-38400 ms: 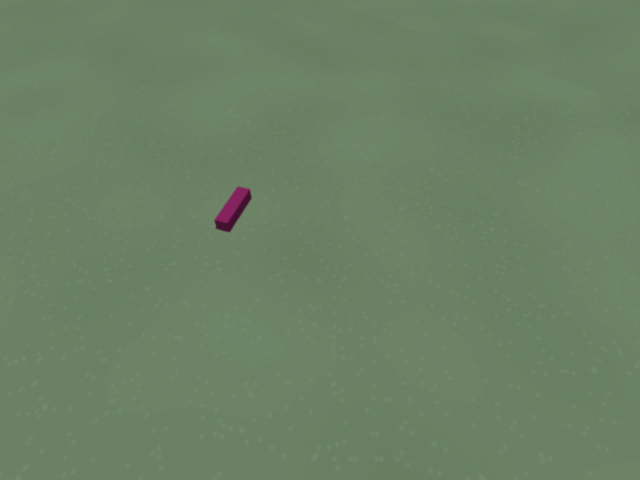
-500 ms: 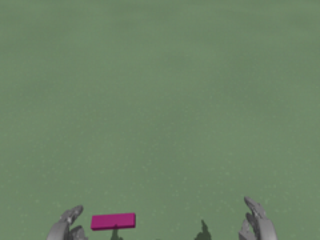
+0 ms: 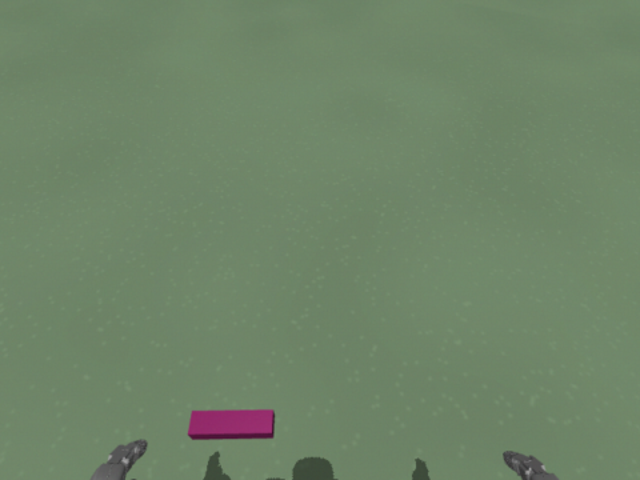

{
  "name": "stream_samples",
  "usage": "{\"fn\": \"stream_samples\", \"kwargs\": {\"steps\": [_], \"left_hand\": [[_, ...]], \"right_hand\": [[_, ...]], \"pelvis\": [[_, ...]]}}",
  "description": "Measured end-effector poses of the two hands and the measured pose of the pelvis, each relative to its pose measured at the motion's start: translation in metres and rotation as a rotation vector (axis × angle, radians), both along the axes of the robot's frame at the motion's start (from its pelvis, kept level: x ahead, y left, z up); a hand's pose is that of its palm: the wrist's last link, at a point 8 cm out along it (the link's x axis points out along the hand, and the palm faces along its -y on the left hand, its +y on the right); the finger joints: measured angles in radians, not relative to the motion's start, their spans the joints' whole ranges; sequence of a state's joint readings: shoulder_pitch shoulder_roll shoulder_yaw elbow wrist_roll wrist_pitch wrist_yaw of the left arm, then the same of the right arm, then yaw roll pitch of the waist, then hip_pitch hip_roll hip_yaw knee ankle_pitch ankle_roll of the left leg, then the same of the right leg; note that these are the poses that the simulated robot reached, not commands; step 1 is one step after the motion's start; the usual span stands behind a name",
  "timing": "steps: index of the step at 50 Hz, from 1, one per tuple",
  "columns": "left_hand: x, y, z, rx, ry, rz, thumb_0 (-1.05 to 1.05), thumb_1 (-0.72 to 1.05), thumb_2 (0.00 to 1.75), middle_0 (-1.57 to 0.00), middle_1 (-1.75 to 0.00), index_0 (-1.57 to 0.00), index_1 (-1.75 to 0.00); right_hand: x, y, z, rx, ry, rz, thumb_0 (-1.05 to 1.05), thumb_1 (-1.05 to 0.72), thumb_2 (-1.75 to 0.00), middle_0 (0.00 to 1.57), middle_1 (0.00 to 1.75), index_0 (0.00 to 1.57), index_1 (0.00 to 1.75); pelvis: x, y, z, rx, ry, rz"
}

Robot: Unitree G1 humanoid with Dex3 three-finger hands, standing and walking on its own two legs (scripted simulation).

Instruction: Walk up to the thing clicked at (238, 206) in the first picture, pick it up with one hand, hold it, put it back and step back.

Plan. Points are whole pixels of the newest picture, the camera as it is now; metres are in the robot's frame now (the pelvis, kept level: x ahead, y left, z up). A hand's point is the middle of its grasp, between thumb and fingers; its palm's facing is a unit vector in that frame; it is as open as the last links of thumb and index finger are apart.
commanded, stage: stand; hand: left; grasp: from above
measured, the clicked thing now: (232, 424) +0.38 +0.25 -0.71
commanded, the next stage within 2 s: none
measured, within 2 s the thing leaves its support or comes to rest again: neither
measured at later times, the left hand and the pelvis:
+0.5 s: hand out of the picture +0.04 +0.24 -0.12, palm faces +0.03 -0.94 -0.33, open 7.4 cm; pelvis +0.00 +0.00 +0.04, yaw +0 degrees
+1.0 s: hand out of the picture +0.05 +0.24 -0.12, palm faces +0.01 -0.94 -0.33, open 7.4 cm; pelvis -0.01 +0.00 +0.04, yaw -1 degrees
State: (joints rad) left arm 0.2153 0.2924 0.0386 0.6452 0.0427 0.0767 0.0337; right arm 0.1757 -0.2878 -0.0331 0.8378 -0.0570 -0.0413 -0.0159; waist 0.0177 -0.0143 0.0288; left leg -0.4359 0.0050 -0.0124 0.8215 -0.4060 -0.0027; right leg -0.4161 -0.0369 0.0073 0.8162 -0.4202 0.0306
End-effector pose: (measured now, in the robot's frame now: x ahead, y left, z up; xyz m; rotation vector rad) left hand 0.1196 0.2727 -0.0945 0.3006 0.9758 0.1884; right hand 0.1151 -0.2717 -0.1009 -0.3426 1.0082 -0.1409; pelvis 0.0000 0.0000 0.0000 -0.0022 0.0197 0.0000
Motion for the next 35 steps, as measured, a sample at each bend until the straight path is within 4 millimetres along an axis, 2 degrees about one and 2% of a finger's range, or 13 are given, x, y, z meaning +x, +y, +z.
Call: {"fn": "stream_samples", "kwargs": {"steps": [9, 16, 24, 35], "left_hand": [[-0.055, 0.009, -0.006, -0.015, 0.195, 0.083, 0.01, 0.91, 0.9, -0.2, -0.3, -0.2, -0.3], [-0.08, 0.006, -0.001, -0.028, 0.275, 0.115, 0.01, 0.91, 0.9, -0.21, -0.3, -0.2, -0.3], [-0.087, 0.008, 0.006, -0.014, 0.294, 0.116, 0.01, 0.91, 0.9, -0.21, -0.3, -0.2, -0.3], [-0.081, 0.011, 0.011, -0.003, 0.276, 0.105, 0.01, 0.91, 0.9, -0.21, -0.3, -0.2, -0.3]], "right_hand": [[-0.037, -0.002, 0.004, 0.003, 0.141, -0.078, 0.01, -0.91, -0.9, 0.2, 0.3, 0.2, 0.3], [-0.053, 0.005, 0.005, 0.031, 0.193, -0.098, 0.01, -0.91, -0.9, 0.2, 0.3, 0.2, 0.3], [-0.059, 0.005, 0.007, 0.049, 0.204, -0.11, 0.01, -0.91, -0.9, 0.2, 0.3, 0.2, 0.3], [-0.067, -0.009, 0.012, 0.032, 0.214, -0.124, 0.01, -0.91, -0.9, 0.2, 0.3, 0.2, 0.3]], "pelvis": [[0.005, 0.004, 0.02, -0.007, -0.048, 0.002], [0.004, 0.005, 0.032, -0.003, -0.076, 0.0], [-0.001, 0.003, 0.038, 0.001, -0.095, -0.001], [-0.006, -0.001, 0.041, -0.002, -0.099, -0.003]]}}
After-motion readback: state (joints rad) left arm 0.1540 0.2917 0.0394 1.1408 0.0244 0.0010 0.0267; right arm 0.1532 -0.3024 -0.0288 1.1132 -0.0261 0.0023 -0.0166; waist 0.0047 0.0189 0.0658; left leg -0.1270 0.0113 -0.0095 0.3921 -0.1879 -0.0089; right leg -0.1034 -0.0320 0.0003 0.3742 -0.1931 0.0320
